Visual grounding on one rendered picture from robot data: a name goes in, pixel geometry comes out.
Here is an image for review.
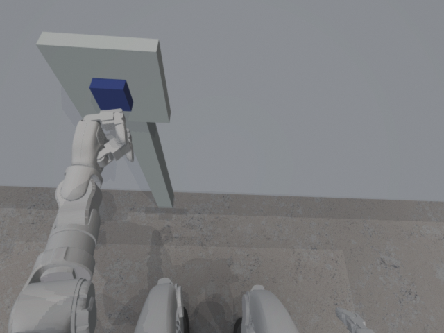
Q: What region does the robot left hand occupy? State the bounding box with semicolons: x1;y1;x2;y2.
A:
71;108;134;174

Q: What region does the panel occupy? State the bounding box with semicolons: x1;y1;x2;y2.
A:
36;32;174;208

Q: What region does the robot right hand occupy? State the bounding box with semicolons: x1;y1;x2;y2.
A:
335;307;374;333

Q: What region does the button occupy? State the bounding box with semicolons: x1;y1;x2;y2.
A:
89;78;133;111

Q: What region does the robot left upper arm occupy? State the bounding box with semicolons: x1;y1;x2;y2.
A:
12;278;96;333

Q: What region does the right robot thigh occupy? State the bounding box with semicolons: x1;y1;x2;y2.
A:
242;289;300;333

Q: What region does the robot right shin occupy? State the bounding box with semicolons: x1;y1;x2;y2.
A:
241;285;264;333

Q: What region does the left robot forearm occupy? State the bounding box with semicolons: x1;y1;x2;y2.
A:
8;164;103;333

